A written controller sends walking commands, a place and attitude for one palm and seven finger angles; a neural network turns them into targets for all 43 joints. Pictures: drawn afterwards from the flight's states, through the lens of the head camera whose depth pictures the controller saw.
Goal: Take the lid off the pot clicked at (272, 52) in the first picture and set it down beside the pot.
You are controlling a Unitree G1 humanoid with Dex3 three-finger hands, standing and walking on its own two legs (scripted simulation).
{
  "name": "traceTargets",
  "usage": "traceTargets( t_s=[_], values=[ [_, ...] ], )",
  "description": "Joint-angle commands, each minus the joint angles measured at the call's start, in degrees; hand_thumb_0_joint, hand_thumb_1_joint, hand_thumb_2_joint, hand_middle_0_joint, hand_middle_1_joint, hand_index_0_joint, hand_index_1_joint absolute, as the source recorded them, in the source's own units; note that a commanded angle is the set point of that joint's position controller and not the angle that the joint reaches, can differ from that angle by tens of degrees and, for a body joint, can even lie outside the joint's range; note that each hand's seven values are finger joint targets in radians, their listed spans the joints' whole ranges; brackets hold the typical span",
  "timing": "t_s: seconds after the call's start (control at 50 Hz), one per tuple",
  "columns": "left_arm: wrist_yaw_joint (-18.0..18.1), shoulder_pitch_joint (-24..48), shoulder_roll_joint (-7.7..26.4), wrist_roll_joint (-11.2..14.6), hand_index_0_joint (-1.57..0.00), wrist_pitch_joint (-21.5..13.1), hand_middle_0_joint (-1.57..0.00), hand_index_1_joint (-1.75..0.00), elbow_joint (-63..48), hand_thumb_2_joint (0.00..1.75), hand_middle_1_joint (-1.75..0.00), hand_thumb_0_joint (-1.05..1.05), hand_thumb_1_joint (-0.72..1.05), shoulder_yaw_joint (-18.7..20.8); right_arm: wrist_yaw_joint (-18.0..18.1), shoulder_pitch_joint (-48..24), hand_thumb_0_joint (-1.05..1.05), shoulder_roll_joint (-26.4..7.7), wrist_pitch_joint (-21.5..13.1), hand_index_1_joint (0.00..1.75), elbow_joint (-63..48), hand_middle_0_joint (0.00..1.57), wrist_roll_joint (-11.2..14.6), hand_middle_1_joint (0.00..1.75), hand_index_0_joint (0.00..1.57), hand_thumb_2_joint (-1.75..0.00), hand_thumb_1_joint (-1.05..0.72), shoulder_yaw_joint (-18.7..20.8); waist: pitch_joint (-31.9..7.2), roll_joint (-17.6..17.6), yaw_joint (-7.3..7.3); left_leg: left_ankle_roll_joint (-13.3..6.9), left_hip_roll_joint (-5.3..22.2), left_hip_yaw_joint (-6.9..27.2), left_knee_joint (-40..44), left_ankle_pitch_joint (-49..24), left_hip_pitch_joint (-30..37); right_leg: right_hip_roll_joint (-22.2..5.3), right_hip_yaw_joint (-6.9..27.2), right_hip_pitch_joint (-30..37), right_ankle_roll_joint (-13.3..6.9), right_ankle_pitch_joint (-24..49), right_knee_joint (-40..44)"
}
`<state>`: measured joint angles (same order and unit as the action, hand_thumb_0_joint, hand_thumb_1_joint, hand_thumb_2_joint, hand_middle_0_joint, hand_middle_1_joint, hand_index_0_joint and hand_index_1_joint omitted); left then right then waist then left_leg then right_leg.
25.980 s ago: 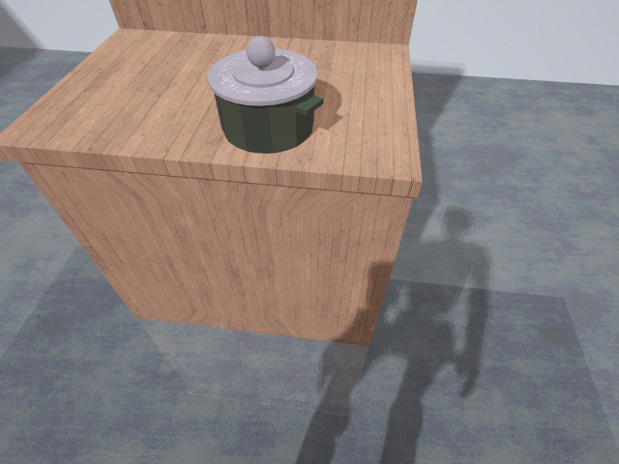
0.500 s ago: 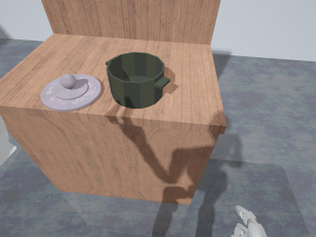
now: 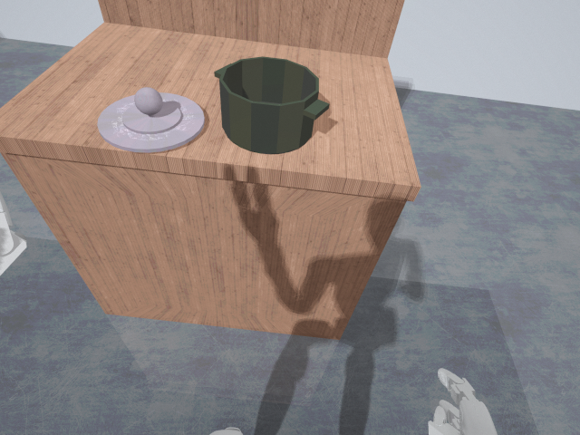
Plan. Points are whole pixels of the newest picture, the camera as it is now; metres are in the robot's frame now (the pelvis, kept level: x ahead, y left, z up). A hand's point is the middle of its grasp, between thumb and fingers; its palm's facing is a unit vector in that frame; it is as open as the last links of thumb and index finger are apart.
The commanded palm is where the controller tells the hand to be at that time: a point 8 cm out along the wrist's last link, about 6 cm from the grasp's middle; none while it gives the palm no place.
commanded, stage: stop stepping back and stand still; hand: left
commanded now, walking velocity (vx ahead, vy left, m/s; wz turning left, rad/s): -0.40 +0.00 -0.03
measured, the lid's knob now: (148, 101) +0.66 +0.31 +0.10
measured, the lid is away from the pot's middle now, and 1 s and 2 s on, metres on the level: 0.23 0.23 0.23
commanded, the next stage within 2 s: let the arm hang, fingers relaxed in 1.58 s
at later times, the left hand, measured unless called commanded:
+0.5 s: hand out of the picture +0.13 +0.26 +0.26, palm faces +0.47 -0.83 -0.30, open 7.4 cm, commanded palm +0.05 +0.30 +0.27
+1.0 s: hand (81, 396) +0.16 +0.25 +0.03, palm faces +0.18 -0.89 -0.41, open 7.4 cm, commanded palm none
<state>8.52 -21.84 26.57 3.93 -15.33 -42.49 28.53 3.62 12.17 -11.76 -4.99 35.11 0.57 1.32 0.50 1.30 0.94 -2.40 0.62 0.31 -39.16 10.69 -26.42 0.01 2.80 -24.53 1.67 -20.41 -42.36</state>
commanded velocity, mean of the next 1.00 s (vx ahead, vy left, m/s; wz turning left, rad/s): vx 0.09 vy -0.03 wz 0.00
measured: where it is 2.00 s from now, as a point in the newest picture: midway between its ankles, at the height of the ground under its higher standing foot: outside the picture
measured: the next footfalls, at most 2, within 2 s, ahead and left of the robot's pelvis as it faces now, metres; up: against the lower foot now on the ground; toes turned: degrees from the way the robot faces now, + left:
right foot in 0.24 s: -0.08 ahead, -0.11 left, +0.00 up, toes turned -4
left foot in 0.42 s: +0.00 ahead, +0.12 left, +0.00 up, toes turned +0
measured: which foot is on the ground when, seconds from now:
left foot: down 0.00-0.24, up 0.26-0.40, down 0.42-1.00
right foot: up 0.00-0.22, down 0.24-1.00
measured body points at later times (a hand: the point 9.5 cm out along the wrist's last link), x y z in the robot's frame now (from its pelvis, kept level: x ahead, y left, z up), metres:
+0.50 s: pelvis -0.09 +0.02 +0.02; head -0.13 +0.03 +0.46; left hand +0.10 +0.31 +0.27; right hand +0.03 -0.25 -0.06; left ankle -0.04 +0.13 -0.72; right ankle -0.12 -0.11 -0.71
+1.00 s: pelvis -0.08 +0.01 +0.01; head -0.11 -0.02 +0.46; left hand +0.14 +0.30 +0.05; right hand +0.07 -0.25 -0.10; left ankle -0.04 +0.13 -0.72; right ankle -0.12 -0.11 -0.72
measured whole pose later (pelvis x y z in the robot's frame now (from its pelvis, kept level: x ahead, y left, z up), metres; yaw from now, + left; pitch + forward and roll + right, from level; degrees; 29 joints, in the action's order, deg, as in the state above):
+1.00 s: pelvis -0.08 +0.01 +0.01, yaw -1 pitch +1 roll +0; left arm 1.7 -12.4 17.4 -1.6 -0.2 14.2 10.0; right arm 0.0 9.2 -15.6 -2.6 45.5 -0.3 1.7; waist -5.6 -4.2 0.7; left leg -0.3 -0.6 1.7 -37.6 16.3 -22.5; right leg -1.0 -2.7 -15.5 0.1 -22.0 -36.9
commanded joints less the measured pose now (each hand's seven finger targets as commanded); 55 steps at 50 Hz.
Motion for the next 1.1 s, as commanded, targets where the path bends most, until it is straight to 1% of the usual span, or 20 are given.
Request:
traceTargets(
  t_s=[0.0, 0.02, 0.04, 0.06, 0.08, 0.12, 0.14, 0.18, 0.2, 0.22, 0.3, 0.34, 0.4, 0.46, 0.64, 0.82, 0.84, 0.92, 1.0, 1.08],
  values=[
    [0.4, 3.7, 10.9, 2.6, -0.20, -2.8, -0.20, -0.30, -12.6, 0.90, -0.30, 0.00, 0.90, 7.8, -0.8, -3.6, 0.00, -7.4, -5.5, 0.30, -8.6, 0.20, -1.5, 0.30, 0.20, -0.90, -0.90, 3.2, -9.3, -15.6, 1.10, -8.0, 20.6, 22.9, 25.4, 6.0, 1.2, 4.2, 4.0, 0.2, -0.9, -11.4, -22.6],
    [0.4, 0.3, 10.9, 2.1, -0.20, -1.9, -0.20, -0.30, -12.0, 0.90, -0.30, 0.00, 0.90, 8.7, -1.2, -3.0, 0.00, -7.2, -5.3, 0.30, -7.8, 0.20, -1.5, 0.30, 0.20, -0.90, -0.90, 3.6, -9.7, -12.3, 0.68, -7.3, 19.2, 18.7, 23.7, 2.2, 3.1, 3.8, 3.4, -0.3, -1.0, -9.8, -22.0],
    [-6.8, 0.6, -10.6, -3.8, -0.20, 10.4, -0.20, -0.30, 43.9, 0.90, -0.30, 0.00, 0.90, -19.7, -1.4, -2.2, 0.00, -15.5, -6.0, 0.30, 5.5, 0.20, -2.3, 0.30, 0.20, -0.90, -0.90, 6.0, -5.8, -14.6, 6.75, -4.8, 14.5, 18.1, 5.9, -32.0, 5.4, -0.4, 4.6, -10.5, 0.1, -6.1, -23.9],
    [-2.2, 13.9, 13.5, 3.1, -0.20, 2.8, -0.20, -0.30, -32.2, 0.90, -0.30, 0.00, 0.90, 5.8, -3.1, -8.9, 0.00, -4.7, -5.0, 0.30, -12.2, 0.20, 1.7, 0.30, 0.20, -0.90, -0.90, 4.2, -16.8, -5.3, -2.02, -3.3, 16.0, 7.9, 21.3, -4.0, 13.2, 5.2, 1.7, 1.7, 1.2, -11.1, -16.4],
    [-0.5, -0.3, 18.3, 2.0, -0.20, 0.0, -0.20, -0.30, -23.7, 0.90, -0.30, 0.00, 0.90, 12.4, -1.6, -4.1, 0.00, -7.8, -5.2, 0.30, -12.2, 0.20, 0.1, 0.30, 0.20, -0.90, -0.90, 4.2, -15.5, -6.8, -0.55, -3.3, 14.0, 12.4, 23.2, 14.6, 6.4, 4.6, -3.4, 5.1, -0.7, -11.0, -13.3],
    [-0.1, -13.2, 12.4, 3.0, -0.20, 2.1, -0.20, -0.30, -22.6, 0.90, -0.30, 0.00, 0.90, 9.7, -2.5, -5.0, 0.00, -4.7, -3.5, 0.30, -12.2, 0.20, -0.6, 0.30, 0.20, -0.90, -0.90, 1.6, -13.6, -22.1, -1.46, -1.1, 11.9, 11.5, 31.5, 27.3, -0.4, 5.1, -5.9, 14.3, -2.6, -9.0, -2.7],
    [0.0, -11.1, 12.1, 2.3, -0.20, 2.0, -0.20, -0.30, -25.7, 0.90, -0.30, 0.00, 0.90, 8.3, -2.5, -6.2, 0.00, -4.9, -3.3, 0.30, -12.0, 0.20, -0.7, 0.30, 0.20, -0.90, -0.90, 1.2, -12.2, -23.0, -1.89, 0.8, 10.5, 9.0, 30.5, 29.4, -2.9, 4.6, -7.0, 20.4, -3.4, -8.4, 7.1],
    [0.3, -12.0, 13.0, 0.4, -0.20, 2.4, -0.20, -0.30, -21.6, 0.90, -0.30, 0.00, 0.90, 8.8, -1.8, -3.6, 0.00, -4.6, -2.5, 0.30, -10.9, 0.20, -0.7, 0.30, 0.20, -0.90, -0.90, 1.2, -9.9, -9.6, -0.99, 4.0, 2.1, -0.2, 15.5, 24.5, -2.1, -0.3, -3.0, 22.0, -6.1, -7.4, 24.5],
    [0.5, -10.5, 15.9, 0.3, -0.20, 1.7, -0.20, -0.30, -20.0, 0.90, -0.30, 0.00, 0.90, 10.8, -1.5, -2.3, 0.00, -4.6, -2.3, 0.30, -10.0, 0.20, -0.9, 0.30, 0.20, -0.90, -0.90, 1.5, -9.4, 3.1, 0.03, 4.2, -1.0, -1.9, -4.4, 16.6, 3.6, -11.6, 11.0, 10.9, -10.6, -8.8, 33.1],
    [1.2, -4.0, 15.9, 1.2, -0.20, 1.4, -0.20, -0.30, -18.8, 0.90, -0.30, 0.00, 0.90, 10.2, -0.7, -2.3, 0.00, -6.1, -1.8, 0.30, -8.6, 0.20, -1.1, 0.30, 0.20, -0.90, -0.90, 1.2, -7.5, 5.7, 1.00, 3.7, -1.6, -0.8, -19.2, 11.2, 4.3, -18.8, 15.4, 3.8, -13.5, 1.5, 35.1],
    [0.9, 4.6, 7.6, 1.5, -0.20, 3.6, -0.20, -0.30, 0.6, 0.90, -0.30, 0.00, 0.90, 2.9, 1.1, -5.2, 0.00, -6.6, -0.8, 0.30, -7.4, 0.20, 1.0, 0.30, 0.20, -0.90, -0.90, 1.6, 3.7, 5.4, 2.46, 1.9, 3.3, 4.4, -8.1, 12.7, 10.8, -15.1, 8.7, -9.6, -9.1, -15.1, 31.1],
    [1.0, 5.2, 6.7, 0.7, -0.20, 3.3, -0.20, -0.30, 7.4, 0.90, -0.30, 0.00, 0.90, 1.7, 1.5, -4.5, 0.00, -7.0, -1.3, 0.30, -6.2, 0.20, 1.4, 0.30, 0.20, -0.90, -0.90, 0.8, 3.9, 0.3, 1.89, 0.5, 2.0, 0.8, 8.9, 12.6, 12.3, -9.5, 2.7, -2.2, -6.5, -12.2, 25.5],
    [0.4, 4.0, 6.4, 1.1, -0.20, 2.6, -0.20, -0.30, 3.0, 0.90, -0.30, 0.00, 0.90, 0.6, 1.7, -6.7, 0.00, -9.0, -2.5, 0.30, -9.9, 0.20, 2.2, 0.30, 0.20, -0.90, -0.90, 1.8, 2.1, -3.3, 0.45, -2.9, 8.1, 11.2, 17.5, 14.5, 10.2, -1.7, -2.2, 5.9, -2.9, -1.7, 17.7],
    [0.0, -1.7, 6.8, 0.2, -0.20, 2.8, -0.20, -0.30, -5.2, 0.90, -0.30, 0.00, 0.90, 1.6, 1.0, -7.4, 0.00, -7.4, -2.6, 0.30, -10.7, 0.20, 1.2, 0.30, 0.20, -0.90, -0.90, 0.5, 1.4, -12.1, 0.44, -2.7, 10.7, 18.3, 30.9, 36.2, 0.6, 2.7, -5.9, 10.8, -2.0, -5.6, 9.9],
    [2.4, -5.8, 9.1, -0.4, -0.20, 1.3, -0.20, -0.30, -12.6, 0.90, -0.30, 0.00, 0.90, 4.6, 0.7, -4.7, 0.00, -6.1, -5.0, 0.30, -8.1, 0.20, -0.1, 0.30, 0.20, -0.90, -0.90, 0.6, -3.1, -9.0, 0.16, 0.3, 4.5, 4.4, 17.5, 16.4, 7.5, -2.0, 1.0, 12.7, -4.4, -1.6, 23.4],
    [0.5, -1.1, 6.3, 0.3, -0.20, 2.5, -0.20, -0.30, -0.5, 0.90, -0.30, 0.00, 0.90, 1.5, 0.4, -5.8, 0.00, -6.6, -2.3, 0.30, -7.6, 0.20, 1.1, 0.30, 0.20, -0.90, -0.90, 1.1, -1.2, 0.5, 0.69, 0.0, 3.8, 2.8, 10.5, -2.8, 14.2, -4.4, 2.0, 11.1, -3.3, 16.1, 24.0],
    [-7.0, -1.8, -6.3, -5.4, -0.20, 10.6, -0.20, -0.30, 46.9, 0.90, -0.30, 0.00, 0.90, -21.7, -3.4, -4.8, 0.00, -16.1, -5.8, 0.30, 5.5, 0.20, 1.4, 0.30, 0.20, -0.90, -0.90, 4.6, 0.5, -0.5, 2.80, 0.0, 6.9, 6.5, 3.8, -14.9, 8.1, -6.9, -4.8, 4.8, -3.3, 21.5, 9.7],
    [-8.8, 0.8, -9.8, -6.3, -0.20, 15.3, -0.20, -0.30, 56.9, 0.90, -0.30, 0.00, 0.90, -22.4, -3.6, -2.4, 0.00, -10.4, 1.1, 0.30, 5.6, 0.20, -1.4, 0.30, 0.20, -0.90, -0.90, 2.2, -5.3, 2.9, -1.32, -3.4, 8.2, 12.7, 9.1, -11.9, 2.2, -1.9, -4.4, 9.4, -2.1, 7.5, 6.6],
    [-7.4, 9.1, -5.1, -5.7, -0.20, 16.1, -0.20, -0.30, 70.9, 0.90, -0.30, 0.00, 0.90, -23.1, -2.7, -1.6, 0.00, -7.5, 3.7, 0.30, 6.9, 0.20, -1.9, 0.30, 0.20, -0.90, -0.90, 2.4, -2.1, 16.8, -0.46, 1.2, -0.3, 0.6, -2.5, -2.4, 2.5, -12.0, 4.3, 13.1, -7.7, 20.8, 18.6],
    [-6.6, 11.4, -5.2, -4.8, -0.20, 15.8, -0.20, -0.30, 83.3, 0.90, -0.30, 0.00, 0.90, -25.3, -2.3, 1.2, 0.00, -6.0, 5.2, 0.30, 11.7, 0.20, -2.1, 0.30, 0.20, -0.90, -0.90, 1.6, -0.7, -3.3, 1.33, 1.2, 3.0, 0.8, 5.1, -7.7, 11.1, -9.5, 1.3, 11.2, -7.0, 21.6, 16.8]
  ],
)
